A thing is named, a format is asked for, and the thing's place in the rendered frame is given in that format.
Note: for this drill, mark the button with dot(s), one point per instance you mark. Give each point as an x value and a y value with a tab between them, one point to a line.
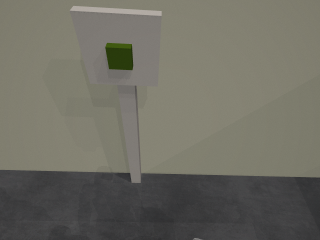
119	56

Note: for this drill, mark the panel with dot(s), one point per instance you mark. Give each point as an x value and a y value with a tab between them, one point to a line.
97	26

